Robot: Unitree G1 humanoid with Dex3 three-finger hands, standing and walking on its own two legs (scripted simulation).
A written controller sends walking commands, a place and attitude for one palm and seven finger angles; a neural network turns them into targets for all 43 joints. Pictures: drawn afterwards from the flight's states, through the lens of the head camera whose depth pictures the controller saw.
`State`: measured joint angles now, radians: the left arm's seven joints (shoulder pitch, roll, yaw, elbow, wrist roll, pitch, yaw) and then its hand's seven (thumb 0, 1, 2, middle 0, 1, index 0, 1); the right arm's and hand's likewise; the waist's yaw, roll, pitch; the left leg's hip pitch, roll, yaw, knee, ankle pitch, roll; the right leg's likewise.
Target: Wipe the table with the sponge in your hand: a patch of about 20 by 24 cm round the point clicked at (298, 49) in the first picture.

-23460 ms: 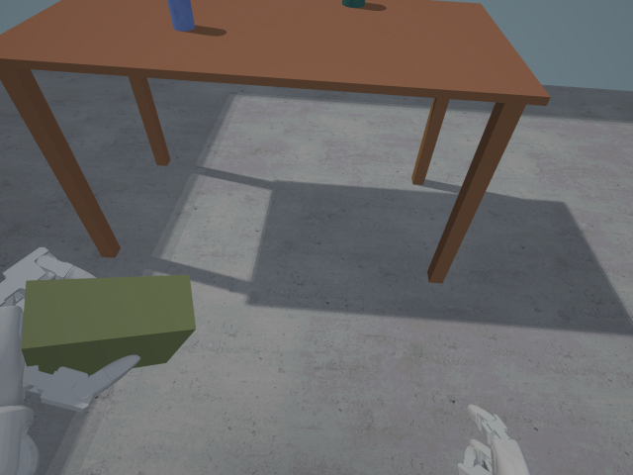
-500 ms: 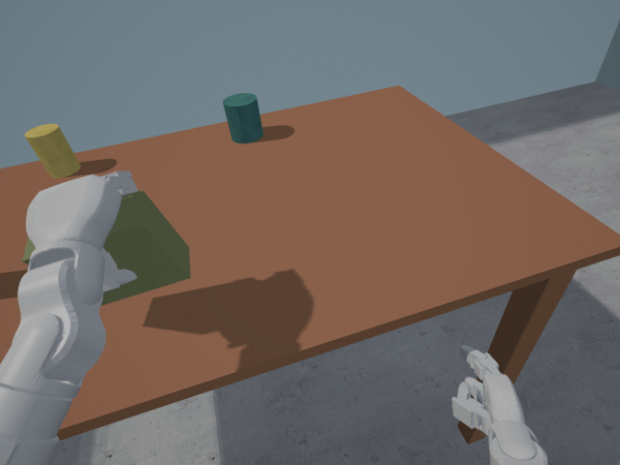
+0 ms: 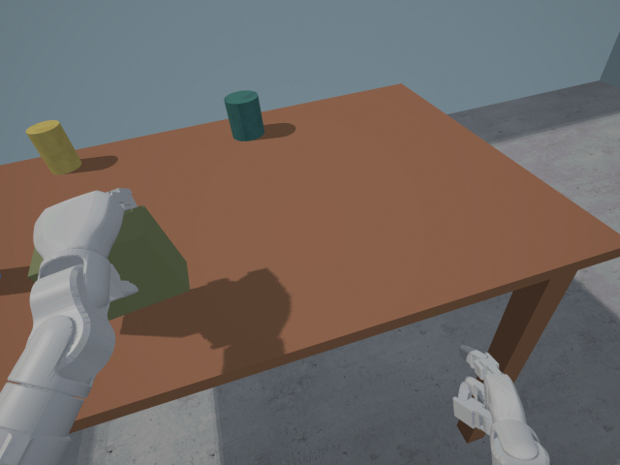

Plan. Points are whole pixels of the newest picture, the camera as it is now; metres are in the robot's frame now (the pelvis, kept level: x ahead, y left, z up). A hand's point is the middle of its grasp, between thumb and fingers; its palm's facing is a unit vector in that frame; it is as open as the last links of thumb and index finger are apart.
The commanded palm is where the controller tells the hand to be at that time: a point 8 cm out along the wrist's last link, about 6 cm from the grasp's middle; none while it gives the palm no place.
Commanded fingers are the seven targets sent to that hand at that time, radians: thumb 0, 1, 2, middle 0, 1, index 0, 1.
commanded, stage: move the sponge above the wiping area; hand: left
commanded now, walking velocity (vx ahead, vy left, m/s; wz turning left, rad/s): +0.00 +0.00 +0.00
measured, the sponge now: (127, 276) +0.28 +0.30 +0.13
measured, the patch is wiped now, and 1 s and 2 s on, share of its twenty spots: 0.00 0.00 0.00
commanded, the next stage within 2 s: none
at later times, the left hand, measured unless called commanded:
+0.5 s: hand (113, 263) +0.27 +0.30 +0.17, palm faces +0.16 -0.11 -0.98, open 9.8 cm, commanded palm +0.22 +0.28 +0.25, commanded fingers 0.00 0.10 1.30 -1.20 -1.60 -1.20 -1.60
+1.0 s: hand (120, 281) +0.25 +0.28 +0.15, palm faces +0.13 -0.14 -0.98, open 9.8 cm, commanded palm +0.21 +0.28 +0.25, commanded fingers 0.00 0.10 1.30 -1.20 -1.60 -1.20 -1.60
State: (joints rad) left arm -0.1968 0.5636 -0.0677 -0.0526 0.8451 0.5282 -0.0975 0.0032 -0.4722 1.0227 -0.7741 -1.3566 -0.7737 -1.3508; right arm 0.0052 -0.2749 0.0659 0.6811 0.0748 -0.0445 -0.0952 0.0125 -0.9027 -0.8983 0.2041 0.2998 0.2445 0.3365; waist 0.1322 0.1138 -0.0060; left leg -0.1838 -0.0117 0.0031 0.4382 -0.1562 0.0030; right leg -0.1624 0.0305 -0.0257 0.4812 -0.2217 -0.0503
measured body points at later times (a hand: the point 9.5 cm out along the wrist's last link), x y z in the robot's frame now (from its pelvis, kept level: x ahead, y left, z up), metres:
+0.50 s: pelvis +0.00 +0.00 +0.00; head -0.03 -0.05 +0.45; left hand +0.25 +0.30 +0.22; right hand +0.27 -0.20 -0.06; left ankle +0.06 +0.12 -0.74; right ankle +0.03 -0.09 -0.74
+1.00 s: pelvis +0.00 +0.01 +0.00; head -0.04 -0.05 +0.44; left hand +0.24 +0.29 +0.21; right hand +0.26 -0.19 -0.06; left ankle +0.06 +0.12 -0.74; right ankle +0.03 -0.09 -0.74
